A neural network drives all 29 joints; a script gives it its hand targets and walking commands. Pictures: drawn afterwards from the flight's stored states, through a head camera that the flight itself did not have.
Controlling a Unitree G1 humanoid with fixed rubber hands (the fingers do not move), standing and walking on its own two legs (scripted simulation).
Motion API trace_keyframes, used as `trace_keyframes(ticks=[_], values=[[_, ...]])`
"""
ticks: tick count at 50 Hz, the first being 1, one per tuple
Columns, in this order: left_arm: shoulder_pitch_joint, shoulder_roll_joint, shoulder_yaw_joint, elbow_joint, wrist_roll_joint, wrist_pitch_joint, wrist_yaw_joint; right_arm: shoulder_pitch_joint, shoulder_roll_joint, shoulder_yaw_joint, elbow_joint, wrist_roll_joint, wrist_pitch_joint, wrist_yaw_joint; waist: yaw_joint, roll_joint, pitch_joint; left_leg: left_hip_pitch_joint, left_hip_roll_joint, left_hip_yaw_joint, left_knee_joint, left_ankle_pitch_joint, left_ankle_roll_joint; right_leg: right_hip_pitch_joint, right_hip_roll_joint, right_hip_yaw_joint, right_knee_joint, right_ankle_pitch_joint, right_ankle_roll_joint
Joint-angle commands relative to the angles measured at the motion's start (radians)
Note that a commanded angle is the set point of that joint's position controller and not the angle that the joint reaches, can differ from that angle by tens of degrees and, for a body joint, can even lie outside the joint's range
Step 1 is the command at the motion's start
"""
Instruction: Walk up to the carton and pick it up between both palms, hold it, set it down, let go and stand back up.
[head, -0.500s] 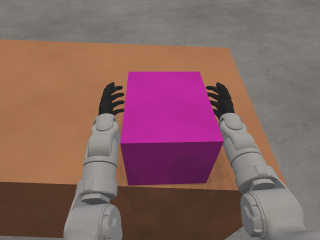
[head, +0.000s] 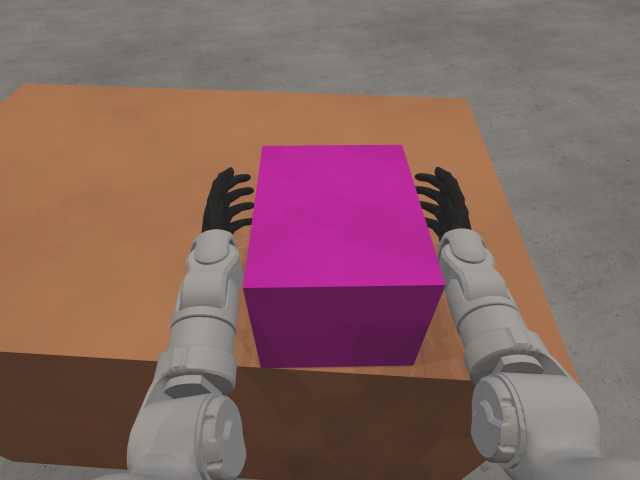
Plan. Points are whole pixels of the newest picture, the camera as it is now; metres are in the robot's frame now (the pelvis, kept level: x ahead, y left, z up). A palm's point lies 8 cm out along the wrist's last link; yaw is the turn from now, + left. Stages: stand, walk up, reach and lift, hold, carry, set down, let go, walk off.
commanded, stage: set down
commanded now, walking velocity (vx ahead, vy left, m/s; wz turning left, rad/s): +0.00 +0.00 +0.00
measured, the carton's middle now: (334, 251) +0.41 +0.02 +0.05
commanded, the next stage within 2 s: none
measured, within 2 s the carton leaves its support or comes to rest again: neither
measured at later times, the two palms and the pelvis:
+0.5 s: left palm (219, 229) +0.39 +0.18 +0.11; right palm (450, 231) +0.41 -0.12 +0.11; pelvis +0.00 +0.01 +0.00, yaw -2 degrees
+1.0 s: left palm (224, 245) +0.39 +0.18 +0.07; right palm (444, 248) +0.42 -0.13 +0.06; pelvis +0.00 +0.01 +0.00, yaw -3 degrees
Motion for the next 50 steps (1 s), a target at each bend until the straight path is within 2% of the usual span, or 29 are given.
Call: trace_keyframes(ticks=[1, 3, 9, 14, 21, 29, 36, 40, 42, 44, 47, 49, 50], values=[[-0.666, -0.485, -0.355, -0.074, -0.018, -0.064, -0.117, -0.736, 0.543, 0.254, -0.206, -0.025, -0.076, 0.118, -0.010, -0.023, -0.524, 0.123, -0.076, 0.145, -0.019, 0.162, 0.022, 0.270, -0.009, -0.046, 0.002, 0.261, 0.090], [-0.650, -0.354, -0.311, -0.039, -0.018, -0.065, -0.108, -0.700, 0.392, 0.206, -0.171, -0.027, -0.078, 0.110, -0.009, -0.019, -0.502, 0.126, -0.079, 0.158, -0.024, 0.160, 0.018, 0.266, -0.006, -0.043, 0.004, 0.252, 0.086], [-0.643, -0.371, -0.250, -0.026, 0.026, -0.080, -0.107, -0.674, 0.403, 0.120, -0.117, -0.107, -0.104, 0.118, 0.013, -0.031, -0.433, 0.159, -0.071, 0.176, -0.040, 0.167, 0.018, 0.218, -0.013, -0.055, -0.020, 0.169, 0.078], [-0.605, -0.341, -0.232, -0.037, 0.051, -0.091, -0.094, -0.626, 0.345, 0.080, -0.085, -0.125, -0.134, 0.126, 0.022, 0.009, -0.460, 0.203, -0.065, 0.189, -0.025, 0.245, 0.004, 0.202, -0.007, -0.069, -0.025, 0.181, 0.067], [-0.558, -0.348, -0.236, -0.052, 0.066, -0.080, -0.068, -0.594, 0.319, 0.054, -0.057, -0.128, -0.143, 0.134, 0.025, 0.030, -0.400, 0.215, -0.054, 0.193, -0.033, 0.214, 0.000, 0.145, -0.001, -0.082, -0.056, 0.084, 0.049], [-0.507, -0.311, -0.216, -0.043, 0.076, -0.085, -0.057, -0.548, 0.273, 0.033, -0.044, -0.134, -0.147, 0.147, 0.033, 0.025, -0.386, 0.211, -0.050, 0.201, -0.035, 0.205, 0.004, 0.136, 0.000, -0.080, -0.060, 0.067, 0.046], [-0.478, -0.235, -0.181, -0.038, 0.072, -0.093, -0.041, -0.516, 0.194, 0.024, -0.036, -0.122, -0.142, 0.136, 0.041, 0.010, -0.352, 0.199, -0.048, 0.208, -0.038, 0.197, 0.010, 0.144, 0.003, -0.075, -0.057, 0.059, 0.045], [-0.448, -0.040, -0.166, -0.063, 0.018, -0.096, 0.018, -0.487, -0.040, 0.044, -0.035, -0.032, -0.133, 0.088, 0.049, 0.014, -0.367, 0.197, -0.048, 0.211, -0.019, 0.222, 0.003, 0.151, 0.013, -0.066, -0.042, 0.083, 0.042], [-0.457, 0.053, -0.187, -0.089, -0.037, -0.093, 0.062, -0.504, -0.157, 0.086, -0.041, 0.046, -0.120, 0.051, 0.051, 0.015, -0.375, 0.181, -0.046, 0.205, -0.005, 0.216, -0.001, 0.142, 0.021, -0.059, -0.034, 0.078, 0.039], [-0.489, 0.073, -0.225, -0.106, -0.107, -0.084, 0.100, -0.543, -0.187, 0.132, -0.047, 0.124, -0.097, 0.018, 0.042, 0.012, -0.400, 0.153, -0.043, 0.192, 0.015, 0.202, 0.000, 0.116, 0.028, -0.048, -0.023, 0.085, 0.037], [-0.482, 0.105, -0.269, -0.186, -0.201, -0.076, 0.143, -0.540, -0.242, 0.198, -0.128, 0.247, -0.076, -0.017, 0.024, 0.030, -0.568, 0.179, -0.041, 0.162, 0.078, 0.305, -0.005, 0.110, 0.039, -0.038, 0.024, 0.228, 0.039], [-0.376, 0.095, -0.313, -0.302, -0.237, -0.060, 0.148, -0.466, -0.279, 0.228, -0.214, 0.310, -0.078, -0.029, -0.007, 0.056, -0.714, 0.244, -0.037, 0.134, 0.135, 0.465, -0.020, 0.120, 0.052, -0.039, 0.062, 0.409, 0.041], [-0.338, 0.109, -0.314, -0.359, -0.245, -0.050, 0.145, -0.435, -0.299, 0.236, -0.269, 0.332, -0.080, -0.037, -0.012, 0.066, -0.781, 0.269, -0.037, 0.126, 0.163, 0.539, -0.028, 0.124, 0.055, -0.035, 0.078, 0.485, 0.044]])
